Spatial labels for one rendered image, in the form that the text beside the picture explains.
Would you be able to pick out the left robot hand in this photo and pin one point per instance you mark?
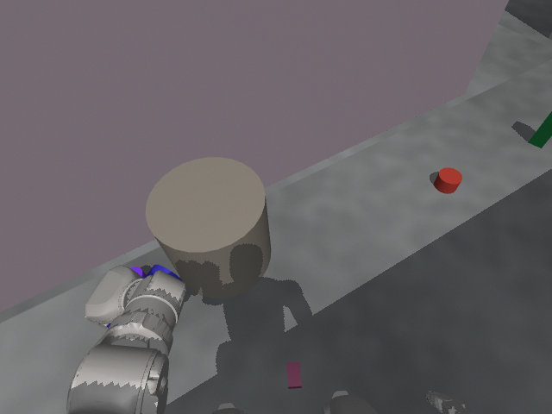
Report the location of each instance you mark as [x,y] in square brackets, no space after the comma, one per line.
[102,306]

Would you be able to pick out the left robot arm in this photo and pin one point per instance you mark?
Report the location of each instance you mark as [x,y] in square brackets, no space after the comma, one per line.
[126,371]

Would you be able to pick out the right robot hand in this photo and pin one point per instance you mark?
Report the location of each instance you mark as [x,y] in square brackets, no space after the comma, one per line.
[446,404]

